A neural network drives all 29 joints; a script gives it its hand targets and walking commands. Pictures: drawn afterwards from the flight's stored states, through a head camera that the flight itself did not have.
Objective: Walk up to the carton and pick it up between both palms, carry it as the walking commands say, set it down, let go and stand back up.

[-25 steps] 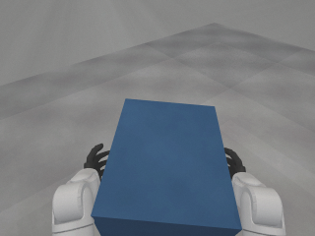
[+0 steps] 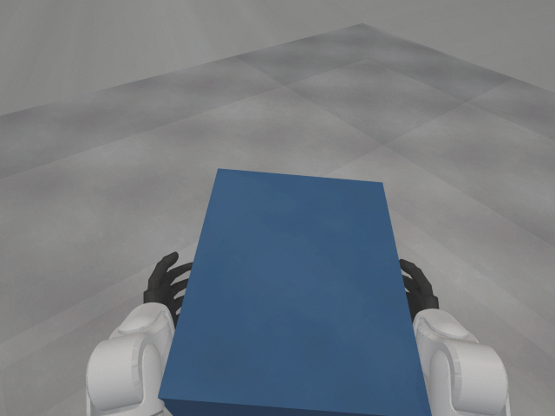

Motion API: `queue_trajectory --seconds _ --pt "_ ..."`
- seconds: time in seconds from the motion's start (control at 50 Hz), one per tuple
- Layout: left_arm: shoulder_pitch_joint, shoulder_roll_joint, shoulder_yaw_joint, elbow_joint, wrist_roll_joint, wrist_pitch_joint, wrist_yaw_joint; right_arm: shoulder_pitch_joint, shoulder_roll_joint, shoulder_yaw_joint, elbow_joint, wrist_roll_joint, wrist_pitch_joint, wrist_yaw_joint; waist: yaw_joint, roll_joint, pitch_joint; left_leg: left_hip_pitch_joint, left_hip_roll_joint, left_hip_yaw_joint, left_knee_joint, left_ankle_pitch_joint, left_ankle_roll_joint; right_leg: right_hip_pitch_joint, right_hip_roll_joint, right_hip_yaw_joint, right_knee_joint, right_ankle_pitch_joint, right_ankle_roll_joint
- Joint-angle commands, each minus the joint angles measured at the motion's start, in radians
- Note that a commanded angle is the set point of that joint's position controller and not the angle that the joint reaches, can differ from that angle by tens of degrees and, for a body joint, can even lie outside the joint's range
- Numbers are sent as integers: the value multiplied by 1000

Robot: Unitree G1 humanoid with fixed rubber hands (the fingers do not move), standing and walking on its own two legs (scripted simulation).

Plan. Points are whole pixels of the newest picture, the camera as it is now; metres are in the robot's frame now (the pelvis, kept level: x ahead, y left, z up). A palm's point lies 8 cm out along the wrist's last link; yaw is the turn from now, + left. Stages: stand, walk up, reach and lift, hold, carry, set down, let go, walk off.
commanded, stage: carry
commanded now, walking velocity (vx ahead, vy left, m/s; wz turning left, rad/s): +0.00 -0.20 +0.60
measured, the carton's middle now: (288, 313) +0.29 +0.00 +0.02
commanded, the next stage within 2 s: none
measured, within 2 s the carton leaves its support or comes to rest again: neither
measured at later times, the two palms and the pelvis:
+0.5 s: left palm out of the picture +0.14 +0.11 +0.05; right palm (454, 340) +0.23 -0.21 +0.06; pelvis -0.04 -0.13 -0.01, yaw +16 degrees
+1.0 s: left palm out of the picture +0.12 -0.02 +0.09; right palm (548, 317) +0.25 -0.32 +0.09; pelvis -0.05 -0.26 -0.01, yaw +23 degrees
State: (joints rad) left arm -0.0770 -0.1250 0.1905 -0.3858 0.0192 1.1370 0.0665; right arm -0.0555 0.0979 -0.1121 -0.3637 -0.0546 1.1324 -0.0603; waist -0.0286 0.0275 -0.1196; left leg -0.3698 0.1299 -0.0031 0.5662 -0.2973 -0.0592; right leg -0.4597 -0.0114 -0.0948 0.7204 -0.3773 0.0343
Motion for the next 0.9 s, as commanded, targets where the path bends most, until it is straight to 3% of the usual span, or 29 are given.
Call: queue_trajectory --seconds 0.0,0.02,0.04,0.06,0.08,0.1,0.16,0.22,0.26,0.28,0.32,0.34,0.36,0.38,0.44,0.46,0.48,0.5,0.56,0.6,0.62,0.64,0.66,0.68,0.72,0.76,0.8,0.84,0.88 --pt "-385 -775 -815 -47 -278 -1 -201 -411 770 706 -151 317 -3 235 10 211 -238 270 155 -132 -23 705 113 78 9 -45 -226 77 4" --pt "-372 -778 -813 -49 -279 -2 -199 -362 764 695 -126 293 1 228 15 191 -277 209 116 -120 53 738 76 186 -9 -38 -342 166 0" --pt "-380 -782 -813 -55 -272 -11 -203 -422 761 710 -171 304 -7 230 21 124 -313 139 70 -53 104 519 26 321 -93 25 -379 331 -17" --pt "-338 -780 -816 -45 -285 -3 -209 -399 737 714 -190 301 -8 225 25 22 -295 -58 -2 -9 184 180 4 461 -208 97 -340 648 -62" --pt "-377 -776 -819 -76 -286 -9 -212 -438 776 721 -197 314 -1 230 21 -237 -283 -229 -91 82 351 -274 -3 535 -348 199 -271 962 -147" --pt "-369 -733 -809 -81 -275 -14 -208 -411 779 713 -128 305 3 231 39 -277 -282 -257 -71 122 422 -417 4 496 -385 140 -237 910 -215" --pt "-403 -792 -824 -97 -276 -21 -216 -501 811 738 -179 339 -11 244 43 -191 -156 -243 -33 112 553 -284 24 289 -338 100 -354 458 -211" --pt "-489 -809 -845 -174 -300 -32 -212 -499 812 759 -208 355 -13 240 32 -164 -203 -155 -51 146 342 -134 40 283 -281 -6 -273 435 -204" --pt "-383 -792 -802 -107 -274 -17 -212 -466 766 749 -211 337 0 229 27 -279 -198 -102 -61 161 256 -109 44 290 -252 -49 -257 420 -184" --pt "-361 -766 -802 -97 -257 -16 -212 -478 745 752 -220 344 3 231 23 -260 -238 -39 -79 182 159 -104 54 297 -259 -41 -236 311 -191" --pt "-347 -736 -800 -60 -240 5 -213 -383 757 720 -120 327 18 233 -16 -62 -197 171 54 5 -145 73 117 103 -224 -74 -95 141 -102" --pt "-363 -718 -824 -70 -240 9 -210 -264 731 670 -33 291 19 237 -20 234 -194 326 269 -308 -232 253 167 -127 -124 -102 90 -35 -45" --pt "-390 -748 -840 -71 -251 9 -213 -334 763 673 -82 314 11 240 0 326 -150 354 417 -569 -247 371 241 -289 -51 -11 295 -196 13" --pt "-473 -752 -861 -128 -273 3 -211 -358 781 682 -95 322 8 244 1 275 -141 340 384 -499 -212 352 271 -308 -96 121 401 -155 3" --pt "-495 -816 -881 -104 -313 7 -225 -380 819 679 -68 322 14 250 2 90 -98 138 258 -305 -258 104 188 -245 -108 119 418 -26 19" --pt "-486 -839 -877 -105 -323 -1 -223 -420 821 691 -119 342 5 250 7 119 -96 83 193 -216 -268 25 146 -208 -91 89 371 27 21" --pt "-521 -845 -878 -128 -322 -7 -221 -483 806 711 -192 353 -9 254 13 230 -116 59 147 -139 -250 -35 129 -163 -66 54 335 41 28" --pt "-533 -869 -879 -105 -332 -13 -221 -607 838 724 -258 388 -24 248 9 181 -169 93 135 -137 -223 50 138 -166 -42 29 307 51 38" --pt "-467 -805 -882 -142 -326 -10 -206 -454 790 694 -228 348 -12 239 11 270 -239 99 83 -47 -194 113 115 -8 -4 -27 116 -5 45" --pt "-419 -766 -868 -135 -311 -5 -206 -341 747 688 -182 306 -5 228 15 206 -262 129 92 -79 -135 195 107 96 24 -46 -77 -23 41" --pt "-406 -752 -859 -139 -307 0 -206 -300 748 670 -131 286 5 227 21 259 -311 158 68 -17 -61 253 89 152 29 -81 -200 34 42" --pt "-340 -728 -831 -75 -286 3 -216 -294 708 680 -124 266 4 223 35 171 -327 150 49 -2 57 325 66 229 -11 -38 -330 57 37" --pt "-311 -704 -800 -58 -264 15 -218 -332 696 693 -148 258 11 221 41 4 -291 -14 22 7 113 212 45 338 -118 72 -361 173 8" --pt "-289 -704 -782 10 -260 23 -233 -368 664 705 -164 247 20 219 39 -233 -232 -182 -82 75 238 -157 5 347 -315 328 -416 434 -56" --pt "-374 -700 -772 -33 -268 9 -245 -429 709 728 -132 264 28 216 49 -357 -193 -154 -97 17 437 -306 21 194 -378 308 -388 396 -158" --pt "-433 -775 -761 2 -273 15 -251 -536 782 735 -91 293 32 226 33 -327 -69 -144 -55 0 486 -173 12 75 -274 166 -439 73 -115" --pt "-515 -775 -783 -55 -308 -5 -253 -540 756 746 -122 311 15 218 33 -287 -107 -147 -66 34 388 -142 23 148 -241 127 -413 145 -94" --pt "-596 -783 -792 -121 -329 -7 -247 -612 803 777 -160 356 21 212 38 -301 -132 -120 -86 74 199 -142 29 203 -239 150 -380 219 -135" --pt "-538 -725 -762 -75 -296 20 -240 -529 770 733 -78 332 41 212 34 -236 -150 7 -104 103 75 -126 41 153 -272 185 -388 54 -153"
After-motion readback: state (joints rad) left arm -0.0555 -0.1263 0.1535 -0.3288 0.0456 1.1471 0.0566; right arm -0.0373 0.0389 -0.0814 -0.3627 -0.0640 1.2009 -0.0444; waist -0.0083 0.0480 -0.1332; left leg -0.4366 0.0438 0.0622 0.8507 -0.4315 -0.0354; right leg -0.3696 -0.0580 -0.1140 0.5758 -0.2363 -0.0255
